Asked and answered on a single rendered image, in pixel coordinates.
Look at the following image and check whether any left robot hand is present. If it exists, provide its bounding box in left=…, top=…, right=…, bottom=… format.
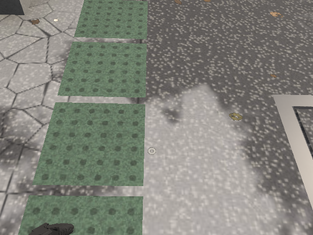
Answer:
left=28, top=222, right=74, bottom=235

